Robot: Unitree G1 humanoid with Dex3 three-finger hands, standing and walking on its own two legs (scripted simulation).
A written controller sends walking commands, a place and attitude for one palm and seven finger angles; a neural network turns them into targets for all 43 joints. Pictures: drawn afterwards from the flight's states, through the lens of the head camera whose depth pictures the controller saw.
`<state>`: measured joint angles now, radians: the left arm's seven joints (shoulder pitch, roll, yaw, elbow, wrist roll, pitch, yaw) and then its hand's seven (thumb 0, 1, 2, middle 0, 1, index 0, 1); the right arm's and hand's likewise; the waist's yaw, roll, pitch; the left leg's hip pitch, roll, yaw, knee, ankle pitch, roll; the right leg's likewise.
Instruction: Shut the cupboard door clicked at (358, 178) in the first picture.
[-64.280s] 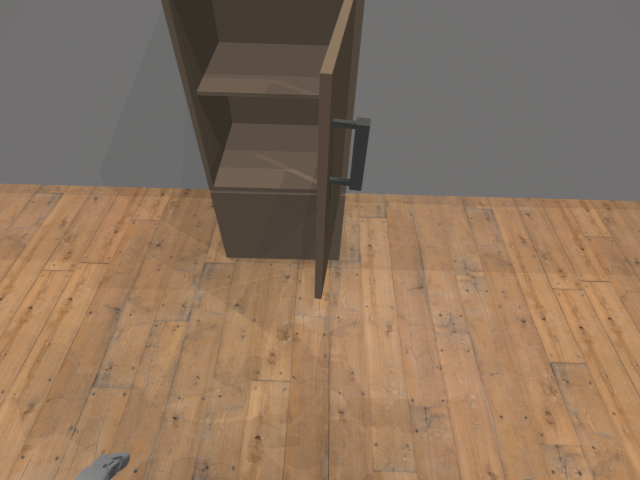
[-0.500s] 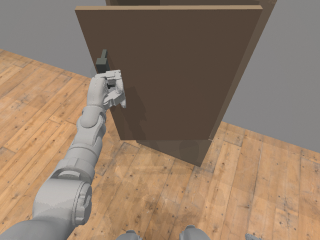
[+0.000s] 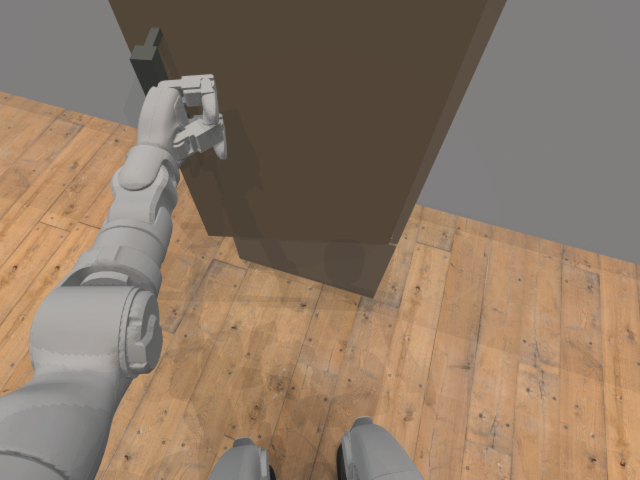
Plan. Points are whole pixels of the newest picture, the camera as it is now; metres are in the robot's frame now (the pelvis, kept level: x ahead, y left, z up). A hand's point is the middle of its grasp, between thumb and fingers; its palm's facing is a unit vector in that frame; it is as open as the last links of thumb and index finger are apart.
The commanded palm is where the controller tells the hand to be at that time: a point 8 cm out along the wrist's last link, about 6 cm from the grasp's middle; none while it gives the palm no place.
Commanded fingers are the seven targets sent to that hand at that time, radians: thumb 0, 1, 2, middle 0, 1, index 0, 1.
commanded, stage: push the door shut along its arc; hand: left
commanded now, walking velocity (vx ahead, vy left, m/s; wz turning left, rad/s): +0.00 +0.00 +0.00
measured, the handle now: (167, 92) +0.59 +0.13 +0.10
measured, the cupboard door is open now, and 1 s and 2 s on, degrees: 15 7 1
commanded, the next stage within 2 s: pull the fist back off the door in 0.96 s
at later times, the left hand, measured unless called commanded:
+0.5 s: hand (248, 88) +0.57 +0.03 +0.12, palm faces -0.35 -0.94 +0.02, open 3.1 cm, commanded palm +0.58 +0.09 +0.11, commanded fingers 0.00 0.90 0.90 -1.30 -1.50 -1.30 -1.50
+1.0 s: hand (259, 77) +0.59 +0.01 +0.12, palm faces -0.41 -0.91 +0.00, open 3.4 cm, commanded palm +0.63 +0.04 +0.11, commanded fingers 0.00 0.90 0.90 -1.30 -1.50 -1.30 -1.50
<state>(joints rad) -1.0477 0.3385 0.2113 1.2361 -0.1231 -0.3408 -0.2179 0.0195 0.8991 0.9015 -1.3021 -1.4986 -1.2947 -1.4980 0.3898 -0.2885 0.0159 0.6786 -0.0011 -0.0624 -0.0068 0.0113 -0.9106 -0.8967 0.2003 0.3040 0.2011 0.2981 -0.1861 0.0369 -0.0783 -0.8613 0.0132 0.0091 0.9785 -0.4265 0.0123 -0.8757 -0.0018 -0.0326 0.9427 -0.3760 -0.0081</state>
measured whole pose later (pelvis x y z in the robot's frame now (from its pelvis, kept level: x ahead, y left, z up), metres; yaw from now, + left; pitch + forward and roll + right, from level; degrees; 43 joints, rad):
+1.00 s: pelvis +0.01 +0.00 -0.03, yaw +0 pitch +26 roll -3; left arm -1.47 0.49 0.17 1.42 -0.04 -0.18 -0.32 0.04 0.98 1.00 -1.30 -1.50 -1.29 -1.50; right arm 0.42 -0.28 0.03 0.70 -0.05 -0.08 -0.01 0.01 -0.91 -0.90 0.20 0.30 0.20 0.30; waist -0.30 0.06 -0.07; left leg -1.10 0.03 -0.03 1.11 -0.47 0.01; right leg -1.09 0.01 -0.07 1.04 -0.41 -0.02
